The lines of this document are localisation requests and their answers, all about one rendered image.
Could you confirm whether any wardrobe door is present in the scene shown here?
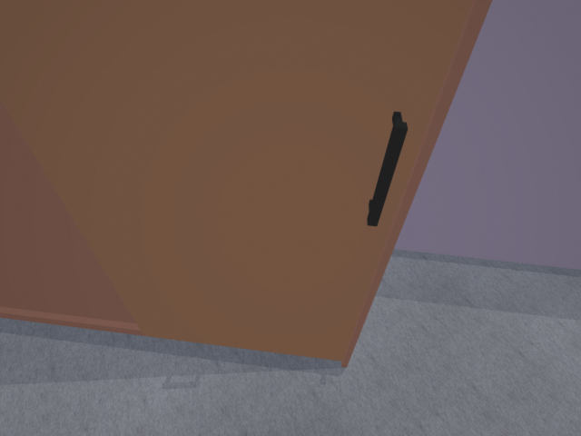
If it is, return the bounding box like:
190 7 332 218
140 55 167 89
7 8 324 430
0 100 136 323
0 0 473 361

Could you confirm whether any handle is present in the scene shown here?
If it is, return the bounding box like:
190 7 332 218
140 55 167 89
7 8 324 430
367 112 408 226

